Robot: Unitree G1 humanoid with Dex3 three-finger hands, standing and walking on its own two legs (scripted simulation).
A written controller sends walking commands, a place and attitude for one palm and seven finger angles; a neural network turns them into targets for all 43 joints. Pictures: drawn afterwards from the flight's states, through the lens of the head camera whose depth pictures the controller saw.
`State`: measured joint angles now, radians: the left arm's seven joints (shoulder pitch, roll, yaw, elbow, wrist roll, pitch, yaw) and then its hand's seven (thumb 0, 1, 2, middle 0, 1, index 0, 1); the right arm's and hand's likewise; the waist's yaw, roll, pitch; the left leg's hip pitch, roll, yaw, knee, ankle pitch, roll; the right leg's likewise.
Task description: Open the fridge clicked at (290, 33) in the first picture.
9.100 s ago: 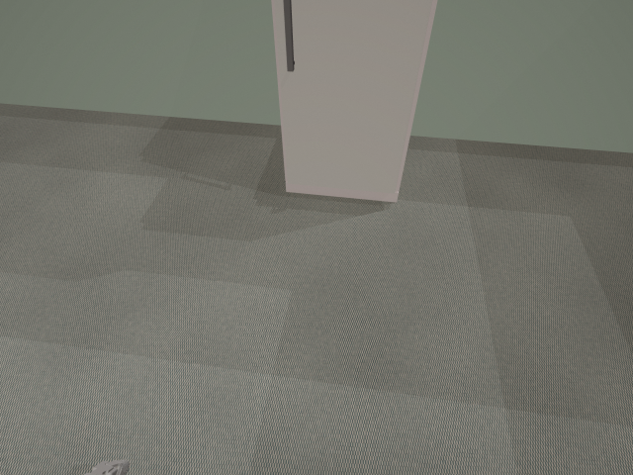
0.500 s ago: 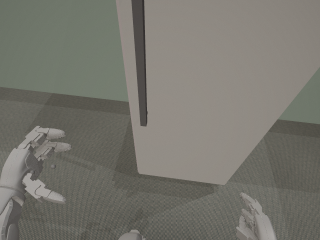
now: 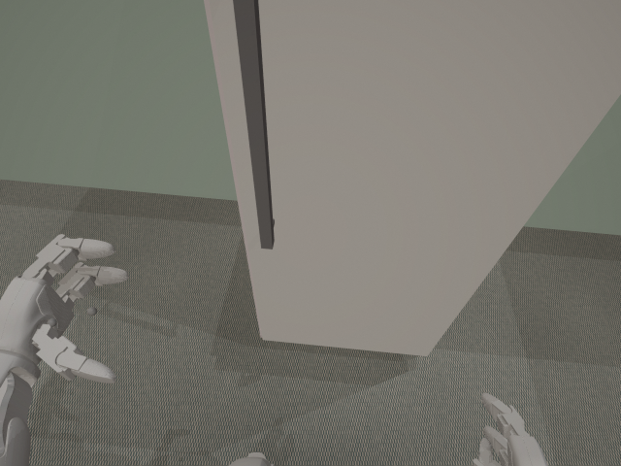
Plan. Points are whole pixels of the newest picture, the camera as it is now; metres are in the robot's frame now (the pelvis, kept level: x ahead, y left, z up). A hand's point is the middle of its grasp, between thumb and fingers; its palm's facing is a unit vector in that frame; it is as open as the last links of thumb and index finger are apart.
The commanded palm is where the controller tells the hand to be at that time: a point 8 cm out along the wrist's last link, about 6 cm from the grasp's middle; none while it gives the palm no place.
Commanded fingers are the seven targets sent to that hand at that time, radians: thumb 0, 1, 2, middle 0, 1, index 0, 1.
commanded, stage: raise the hand to about handle height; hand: left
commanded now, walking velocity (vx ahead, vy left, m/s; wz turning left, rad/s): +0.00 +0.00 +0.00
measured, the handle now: (260, 126) +0.52 +0.11 +0.16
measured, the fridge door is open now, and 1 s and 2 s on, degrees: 0 0 0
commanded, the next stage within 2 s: move the hooked fingers beside the handle in 0.16 s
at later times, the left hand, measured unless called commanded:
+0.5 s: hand (112, 300) +0.28 +0.25 +0.08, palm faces -0.03 -1.00 -0.02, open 14.0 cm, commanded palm +0.27 +0.30 +0.08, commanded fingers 0.00 -0.50 0.30 -0.30 -1.20 -0.30 -1.20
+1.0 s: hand (166, 252) +0.36 +0.21 +0.07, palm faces -0.04 -1.00 -0.02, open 14.0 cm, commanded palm +0.34 +0.26 +0.07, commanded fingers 0.00 -0.50 0.30 -0.30 -1.20 -0.30 -1.20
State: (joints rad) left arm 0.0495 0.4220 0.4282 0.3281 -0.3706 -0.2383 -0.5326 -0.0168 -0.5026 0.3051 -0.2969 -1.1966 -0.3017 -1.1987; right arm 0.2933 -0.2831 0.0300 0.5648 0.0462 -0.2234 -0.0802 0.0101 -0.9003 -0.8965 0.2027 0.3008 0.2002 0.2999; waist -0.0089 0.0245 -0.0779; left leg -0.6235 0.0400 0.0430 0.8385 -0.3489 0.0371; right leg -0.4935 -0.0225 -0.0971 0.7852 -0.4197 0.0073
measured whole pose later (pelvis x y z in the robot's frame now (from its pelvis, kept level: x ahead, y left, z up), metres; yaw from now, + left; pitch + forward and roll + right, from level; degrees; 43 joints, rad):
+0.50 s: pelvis -0.01 -0.01 +0.00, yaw +1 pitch +7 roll -2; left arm -0.07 0.41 0.39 0.43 -0.36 -0.25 -0.53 -0.02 -0.51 0.30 -0.30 -1.20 -0.30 -1.20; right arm 0.27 -0.28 0.04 0.58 0.05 -0.21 -0.10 0.01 -0.90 -0.90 0.20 0.30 0.20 0.30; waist 0.00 0.03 -0.07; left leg -0.64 0.04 0.02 0.85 -0.34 0.03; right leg -0.51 -0.02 -0.11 0.81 -0.43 0.00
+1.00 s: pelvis +0.00 -0.01 +0.00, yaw +0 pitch +10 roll -2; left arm -0.29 0.39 0.32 0.60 -0.28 -0.27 -0.41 -0.02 -0.50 0.30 -0.30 -1.20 -0.30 -1.20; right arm 0.30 -0.27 0.03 0.61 0.04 -0.12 -0.08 0.01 -0.90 -0.90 0.20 0.30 0.20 0.30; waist -0.04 0.02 -0.07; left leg -0.67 0.04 0.04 0.84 -0.35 0.02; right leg -0.55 -0.02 -0.09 0.82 -0.43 -0.01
